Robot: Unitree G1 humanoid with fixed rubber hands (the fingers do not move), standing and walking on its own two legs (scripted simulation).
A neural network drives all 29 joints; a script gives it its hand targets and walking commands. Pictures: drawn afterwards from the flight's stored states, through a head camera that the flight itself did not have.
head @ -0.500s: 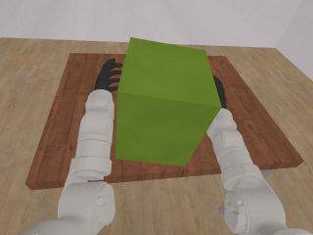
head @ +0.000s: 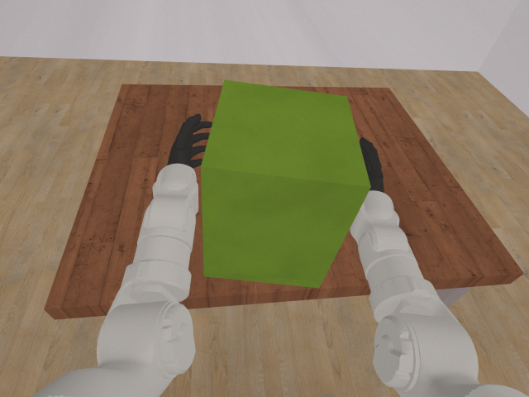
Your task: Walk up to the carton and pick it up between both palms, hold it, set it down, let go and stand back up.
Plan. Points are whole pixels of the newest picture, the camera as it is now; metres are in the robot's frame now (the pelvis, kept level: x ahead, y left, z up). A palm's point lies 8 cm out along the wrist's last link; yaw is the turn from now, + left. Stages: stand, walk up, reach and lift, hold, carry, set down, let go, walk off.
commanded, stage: set down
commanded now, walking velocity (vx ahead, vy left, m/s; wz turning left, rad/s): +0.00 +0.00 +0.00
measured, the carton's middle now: (273, 188) +0.41 -0.01 +0.09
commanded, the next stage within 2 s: none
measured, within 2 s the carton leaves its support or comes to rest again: rests again in 1.04 s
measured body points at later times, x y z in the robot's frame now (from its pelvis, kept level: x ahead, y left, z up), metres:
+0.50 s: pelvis +0.01 +0.00 +0.00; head +0.02 +0.03 +0.45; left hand +0.43 +0.13 +0.10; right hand +0.40 -0.16 +0.09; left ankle -0.01 +0.13 -0.75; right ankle -0.01 -0.12 -0.75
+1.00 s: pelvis +0.00 +0.00 +0.00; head +0.01 +0.03 +0.45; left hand +0.42 +0.13 +0.08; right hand +0.39 -0.16 +0.08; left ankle -0.01 +0.13 -0.75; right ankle -0.01 -0.12 -0.75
